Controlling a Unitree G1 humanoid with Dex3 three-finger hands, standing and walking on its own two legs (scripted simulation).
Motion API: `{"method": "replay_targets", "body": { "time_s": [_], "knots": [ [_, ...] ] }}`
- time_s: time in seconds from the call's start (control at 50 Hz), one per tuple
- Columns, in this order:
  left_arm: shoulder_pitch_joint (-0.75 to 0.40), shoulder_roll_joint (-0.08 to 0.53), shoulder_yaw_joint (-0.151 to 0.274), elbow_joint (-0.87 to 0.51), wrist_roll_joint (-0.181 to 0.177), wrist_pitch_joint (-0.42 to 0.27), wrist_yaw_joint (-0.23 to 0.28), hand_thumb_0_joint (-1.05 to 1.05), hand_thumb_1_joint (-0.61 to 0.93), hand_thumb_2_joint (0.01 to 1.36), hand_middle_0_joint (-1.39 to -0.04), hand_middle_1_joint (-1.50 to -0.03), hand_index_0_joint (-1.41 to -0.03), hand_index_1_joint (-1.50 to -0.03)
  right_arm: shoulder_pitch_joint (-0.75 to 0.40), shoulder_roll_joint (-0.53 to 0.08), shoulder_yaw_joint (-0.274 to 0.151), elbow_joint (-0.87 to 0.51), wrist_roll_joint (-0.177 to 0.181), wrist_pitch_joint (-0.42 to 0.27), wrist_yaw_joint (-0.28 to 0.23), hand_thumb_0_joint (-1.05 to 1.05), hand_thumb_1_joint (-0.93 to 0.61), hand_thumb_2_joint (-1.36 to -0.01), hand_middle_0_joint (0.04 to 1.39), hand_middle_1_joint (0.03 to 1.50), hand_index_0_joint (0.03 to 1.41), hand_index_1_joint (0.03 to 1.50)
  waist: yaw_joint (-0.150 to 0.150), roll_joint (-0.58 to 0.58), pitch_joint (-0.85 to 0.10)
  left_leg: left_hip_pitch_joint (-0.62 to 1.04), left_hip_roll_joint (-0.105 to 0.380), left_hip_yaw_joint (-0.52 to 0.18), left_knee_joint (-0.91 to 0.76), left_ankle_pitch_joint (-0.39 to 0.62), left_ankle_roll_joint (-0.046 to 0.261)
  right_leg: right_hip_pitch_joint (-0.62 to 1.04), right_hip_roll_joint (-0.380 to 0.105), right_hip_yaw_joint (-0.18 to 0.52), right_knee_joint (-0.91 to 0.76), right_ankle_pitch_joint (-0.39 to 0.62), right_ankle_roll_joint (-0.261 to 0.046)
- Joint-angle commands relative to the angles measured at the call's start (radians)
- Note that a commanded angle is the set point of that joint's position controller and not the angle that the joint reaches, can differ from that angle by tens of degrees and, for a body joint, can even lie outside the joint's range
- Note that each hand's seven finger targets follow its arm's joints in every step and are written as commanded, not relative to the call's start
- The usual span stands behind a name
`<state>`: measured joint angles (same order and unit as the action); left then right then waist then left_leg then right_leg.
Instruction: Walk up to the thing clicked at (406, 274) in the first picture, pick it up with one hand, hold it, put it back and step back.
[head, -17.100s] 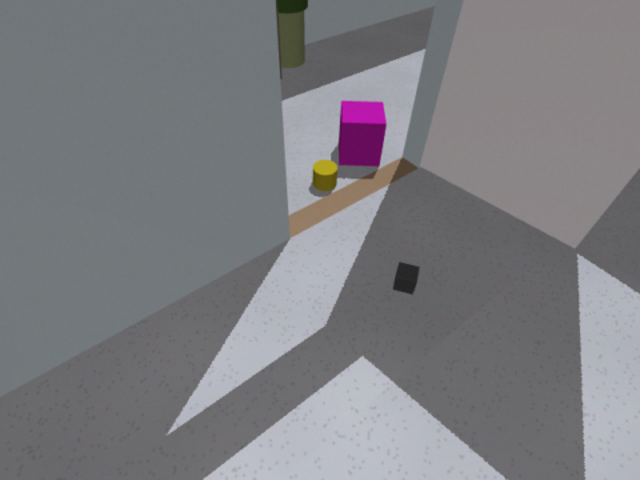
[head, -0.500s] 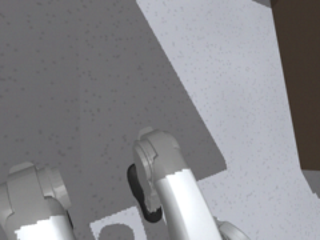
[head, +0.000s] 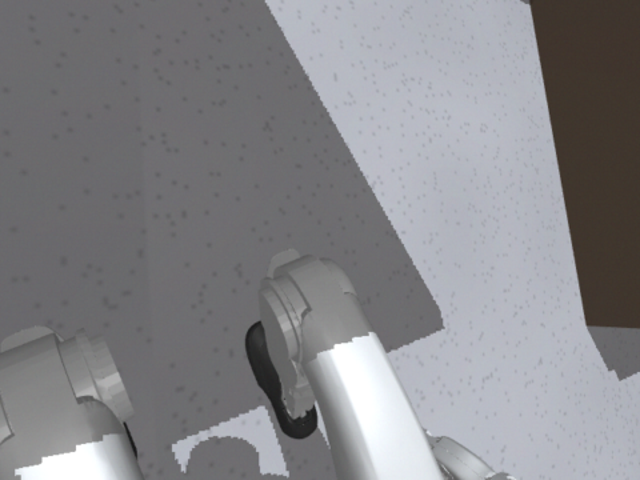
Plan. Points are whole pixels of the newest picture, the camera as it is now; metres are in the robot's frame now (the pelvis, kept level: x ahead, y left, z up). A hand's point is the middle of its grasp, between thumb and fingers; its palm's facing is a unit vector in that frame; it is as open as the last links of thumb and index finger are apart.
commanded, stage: close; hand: left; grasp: from above
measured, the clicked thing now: out of the picture +0.43 +0.31 -0.27
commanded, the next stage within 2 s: settle in 1.24 s
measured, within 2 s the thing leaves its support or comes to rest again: leaves its support in 1.72 s
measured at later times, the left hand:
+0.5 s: hand out of the picture +0.42 +0.32 -0.25, palm faces -0.38 -0.25 -0.89, open 12.5 cm
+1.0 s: hand out of the picture +0.42 +0.32 -0.24, palm faces -0.39 -0.25 -0.89, open 11.7 cm
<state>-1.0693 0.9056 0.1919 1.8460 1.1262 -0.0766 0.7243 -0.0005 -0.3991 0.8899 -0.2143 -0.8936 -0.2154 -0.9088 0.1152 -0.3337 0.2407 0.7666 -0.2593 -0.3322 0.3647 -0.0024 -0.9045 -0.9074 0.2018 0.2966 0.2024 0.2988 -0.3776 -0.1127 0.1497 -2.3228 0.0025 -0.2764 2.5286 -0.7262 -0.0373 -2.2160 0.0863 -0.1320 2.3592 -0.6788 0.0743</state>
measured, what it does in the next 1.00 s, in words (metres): stands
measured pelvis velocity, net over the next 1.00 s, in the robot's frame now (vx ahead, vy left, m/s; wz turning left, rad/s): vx -0.01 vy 0.00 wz -0.01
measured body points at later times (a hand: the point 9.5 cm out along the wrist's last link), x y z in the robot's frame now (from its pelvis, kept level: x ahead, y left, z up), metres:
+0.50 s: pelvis -0.01 +0.00 +0.00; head +0.27 +0.12 +0.34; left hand +0.44 +0.33 -0.20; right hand +0.03 -0.25 -0.05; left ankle +0.06 +0.13 -0.28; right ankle +0.11 -0.13 -0.28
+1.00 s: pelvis -0.01 +0.00 +0.01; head +0.26 +0.12 +0.34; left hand +0.44 +0.33 -0.19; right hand +0.03 -0.25 -0.05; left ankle +0.06 +0.13 -0.28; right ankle +0.11 -0.13 -0.28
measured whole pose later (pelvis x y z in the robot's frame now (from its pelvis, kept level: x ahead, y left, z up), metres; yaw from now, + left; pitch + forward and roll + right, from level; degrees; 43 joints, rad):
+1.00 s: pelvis -0.01 +0.00 +0.01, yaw +0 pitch +28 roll -14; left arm -1.11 0.96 0.14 1.89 1.12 -0.09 0.70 0.00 -0.21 0.69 -0.51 -0.70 -0.49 -0.71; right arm 0.12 -0.35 0.28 0.71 -0.26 -0.32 0.33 0.00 -0.90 -0.90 0.20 0.30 0.20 0.30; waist -0.40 -0.12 0.17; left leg -2.31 0.01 -0.28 2.51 -0.70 -0.03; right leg -2.20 0.09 -0.14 2.33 -0.65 0.08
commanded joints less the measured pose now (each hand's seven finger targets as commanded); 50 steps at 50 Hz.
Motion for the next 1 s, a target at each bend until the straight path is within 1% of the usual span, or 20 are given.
{"method": "replay_targets", "body": {
  "time_s": [0.0,0.02,0.16,0.22,0.24,0.28,0.32,0.34,0.36,0.38,0.54,0.58,0.6,0.66,0.72,0.76,0.78,0.82,0.9,0.98],
  "knots": [
    [-0.242,0.212,-0.004,-0.066,-0.006,-0.006,0.027,0.000,-0.296,0.796,-0.270,-0.854,-0.270,-0.853,0.206,-0.329,-0.077,0.020,0.010,-0.001,-0.012,0.000,-0.894,-0.902,0.199,0.300,0.199,0.300,-0.054,0.459,-0.596,0.440,0.037,0.129,-0.248,0.216,0.043,0.354,0.014,-0.134,-0.200,0.264,-0.088],
    [-0.239,0.214,-0.003,-0.078,-0.003,-0.009,0.026,0.000,-0.277,0.775,-0.277,-0.850,-0.282,-0.844,0.217,-0.344,-0.088,0.018,0.008,-0.002,-0.013,0.000,-0.895,-0.902,0.199,0.300,0.199,0.300,-0.054,0.471,-0.605,0.455,0.034,0.132,-0.254,0.224,0.042,0.366,0.016,-0.132,-0.202,0.270,-0.089],
    [-0.226,0.236,-0.009,-0.054,0.005,-0.018,0.021,0.000,-0.176,0.706,-0.350,-0.798,-0.359,-0.788,0.185,-0.346,-0.076,0.004,0.012,0.000,-0.025,0.000,-0.893,-0.902,0.199,0.300,0.199,0.300,-0.049,0.461,-0.573,0.442,0.038,0.121,-0.272,0.166,0.039,0.342,0.013,-0.139,-0.207,0.217,-0.089],
    [-0.249,0.226,-0.022,-0.058,0.016,-0.021,0.020,0.000,-0.175,0.730,-0.361,-0.793,-0.364,-0.789,0.192,-0.347,-0.072,-0.007,0.010,0.001,-0.027,0.000,-0.893,-0.902,0.199,0.300,0.199,0.300,-0.064,0.451,-0.581,0.448,0.038,0.117,-0.261,0.188,0.041,0.346,0.014,-0.141,-0.203,0.243,-0.087],
    [-0.235,0.227,-0.019,-0.051,0.013,-0.023,0.025,0.000,-0.156,0.704,-0.369,-0.788,-0.377,-0.780,0.193,-0.344,-0.071,0.000,0.009,0.004,-0.029,0.000,-0.893,-0.902,0.199,0.300,0.199,0.300,-0.058,0.459,-0.582,0.446,0.038,0.119,-0.271,0.181,0.039,0.354,0.015,-0.139,-0.208,0.235,-0.089],
    [-0.244,0.216,-0.035,-0.058,0.009,-0.022,0.024,0.000,-0.128,0.689,-0.389,-0.777,-0.398,-0.767,0.188,-0.345,-0.074,-0.003,0.009,0.003,-0.030,0.000,-0.893,-0.902,0.199,0.300,0.199,0.300,-0.065,0.453,-0.575,0.448,0.039,0.122,-0.265,0.179,0.040,0.355,0.018,-0.135,-0.216,0.240,-0.086],
    [-0.260,0.229,-0.025,-0.064,0.012,-0.021,0.028,0.000,-0.094,0.677,-0.416,-0.751,-0.423,-0.743,0.202,-0.346,-0.067,-0.011,0.004,0.002,-0.027,0.000,-0.892,-0.901,0.199,0.300,0.199,0.300,-0.071,0.458,-0.580,0.449,0.038,0.122,-0.262,0.187,0.043,0.357,0.015,-0.137,-0.219,0.244,-0.084],
    [-0.247,0.236,-0.021,-0.056,0.005,-0.019,0.031,0.000,-0.102,0.689,-0.418,-0.758,-0.423,-0.752,0.199,-0.350,-0.066,-0.009,0.006,0.007,-0.032,0.000,-0.894,-0.902,0.199,0.300,0.199,0.300,-0.065,0.444,-0.588,0.442,0.039,0.123,-0.262,0.188,0.043,0.369,0.019,-0.134,-0.227,0.248,-0.084],
    [-0.260,0.228,-0.039,-0.068,0.005,-0.018,0.026,0.000,-0.091,0.705,-0.434,-0.759,-0.435,-0.757,0.190,-0.349,-0.069,-0.011,0.009,0.005,-0.035,0.000,-0.896,-0.903,0.199,0.300,0.199,0.300,-0.071,0.441,-0.574,0.438,0.038,0.127,-0.254,0.174,0.044,0.359,0.016,-0.130,-0.225,0.237,-0.083],
    [-0.264,0.237,-0.025,-0.065,0.001,-0.014,0.027,0.000,-0.085,0.700,-0.435,-0.746,-0.436,-0.744,0.205,-0.353,-0.068,-0.008,0.010,0.004,-0.035,0.000,-0.892,-0.902,0.199,0.300,0.199,0.300,-0.071,0.456,-0.576,0.448,0.038,0.126,-0.265,0.184,0.042,0.359,0.016,-0.134,-0.227,0.242,-0.084],
    [-0.250,0.226,-0.029,-0.066,-0.004,-0.009,0.024,0.000,-0.027,0.691,-0.486,-0.722,-0.485,-0.722,0.208,-0.346,-0.064,-0.017,0.011,0.011,-0.038,0.000,-0.894,-0.902,0.199,0.300,0.199,0.300,-0.065,0.466,-0.592,0.455,0.040,0.119,-0.278,0.192,0.039,0.371,0.020,-0.136,-0.228,0.249,-0.088],
    [-0.278,0.230,-0.045,-0.085,0.000,-0.011,0.017,0.000,-0.006,0.703,-0.501,-0.734,-0.500,-0.734,0.196,-0.350,-0.067,-0.019,0.012,0.009,-0.039,0.000,-0.894,-0.903,0.199,0.300,0.199,0.300,-0.073,0.472,-0.570,0.454,0.041,0.116,-0.277,0.167,0.037,0.343,0.016,-0.140,-0.216,0.229,-0.089],
    [-0.283,0.225,-0.042,-0.094,-0.005,-0.012,0.016,0.000,-0.010,0.697,-0.497,-0.732,-0.496,-0.732,0.199,-0.356,-0.074,-0.019,0.015,0.009,-0.039,0.000,-0.894,-0.902,0.199,0.300,0.199,0.300,-0.065,0.487,-0.560,0.449,0.041,0.114,-0.289,0.153,0.037,0.331,0.016,-0.139,-0.220,0.213,-0.092],
    [-0.259,0.222,-0.043,-0.077,-0.001,-0.008,0.014,0.000,0.027,0.677,-0.521,-0.714,-0.523,-0.711,0.213,-0.348,-0.062,-0.022,0.011,0.010,-0.037,0.000,-0.891,-0.901,0.199,0.300,0.199,0.300,-0.077,0.452,-0.572,0.450,0.040,0.117,-0.282,0.163,0.039,0.356,0.019,-0.137,-0.232,0.230,-0.086],
    [-0.247,0.226,-0.036,-0.064,0.001,-0.007,0.023,0.000,0.050,0.678,-0.538,-0.710,-0.540,-0.707,0.209,-0.351,-0.062,-0.021,0.017,0.007,-0.039,0.000,-0.892,-0.901,0.199,0.300,0.199,0.300,-0.065,0.470,-0.570,0.466,0.042,0.106,-0.296,0.176,0.032,0.344,0.015,-0.143,-0.217,0.237,-0.089],
    [-0.250,0.219,-0.043,-0.053,-0.001,-0.007,0.025,0.000,0.079,0.682,-0.560,-0.714,-0.562,-0.712,0.204,-0.355,-0.060,-0.022,0.014,0.006,-0.039,0.000,-0.891,-0.902,0.199,0.300,0.199,0.300,-0.069,0.460,-0.558,0.451,0.043,0.106,-0.291,0.167,0.034,0.339,0.017,-0.145,-0.222,0.232,-0.088],
    [-0.260,0.212,-0.053,-0.055,0.001,-0.008,0.019,0.000,0.093,0.666,-0.570,-0.702,-0.573,-0.698,0.205,-0.347,-0.056,-0.031,0.012,0.004,-0.036,0.000,-0.892,-0.902,0.199,0.300,0.199,0.300,-0.083,0.450,-0.543,0.439,0.040,0.113,-0.279,0.160,0.038,0.338,0.015,-0.141,-0.226,0.229,-0.085],
    [-0.247,0.229,-0.041,-0.051,-0.003,-0.009,0.021,0.000,0.116,0.689,-0.586,-0.721,-0.589,-0.717,0.207,-0.354,-0.056,-0.029,0.014,0.008,-0.042,0.000,-0.892,-0.902,0.199,0.300,0.199,0.300,-0.070,0.448,-0.560,0.436,0.039,0.115,-0.287,0.156,0.038,0.352,0.018,-0.139,-0.232,0.223,-0.087],
    [-0.256,0.212,-0.059,-0.053,-0.012,-0.012,0.008,0.000,0.160,0.689,-0.623,-0.702,-0.624,-0.702,0.211,-0.347,-0.049,-0.034,0.013,0.006,-0.043,0.000,-0.892,-0.902,0.199,0.300,0.199,0.300,-0.086,0.424,-0.541,0.424,0.038,0.116,-0.281,0.147,0.042,0.351,0.013,-0.137,-0.236,0.213,-0.083],
    [-0.247,0.222,-0.062,-0.059,-0.010,-0.022,0.009,0.000,0.217,0.679,-0.672,-0.681,-0.670,-0.682,0.212,-0.357,-0.048,-0.036,0.012,0.006,-0.048,0.000,-0.892,-0.902,0.199,0.300,0.199,0.300,-0.079,0.438,-0.551,0.436,0.041,0.110,-0.290,0.149,0.038,0.355,0.016,-0.141,-0.237,0.216,-0.085]
  ]
}}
